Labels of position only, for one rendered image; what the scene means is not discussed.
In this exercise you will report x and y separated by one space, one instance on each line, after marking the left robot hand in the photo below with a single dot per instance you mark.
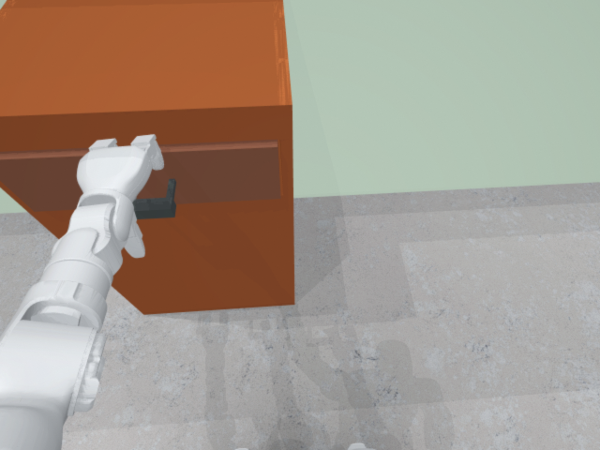
124 169

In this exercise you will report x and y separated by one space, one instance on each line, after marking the drawer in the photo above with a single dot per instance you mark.
205 172

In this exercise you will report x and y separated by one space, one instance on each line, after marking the robot left forearm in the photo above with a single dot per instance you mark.
76 280

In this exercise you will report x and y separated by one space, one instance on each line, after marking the handle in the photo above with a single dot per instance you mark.
157 207

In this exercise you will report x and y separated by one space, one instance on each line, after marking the cabinet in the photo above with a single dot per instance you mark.
189 71

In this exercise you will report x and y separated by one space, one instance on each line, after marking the robot left upper arm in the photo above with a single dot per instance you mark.
48 371

